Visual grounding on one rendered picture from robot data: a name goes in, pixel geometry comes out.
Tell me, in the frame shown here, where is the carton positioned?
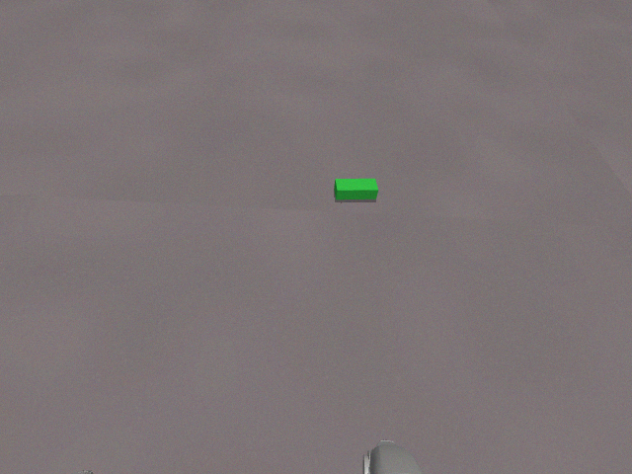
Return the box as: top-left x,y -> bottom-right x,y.
334,179 -> 378,199

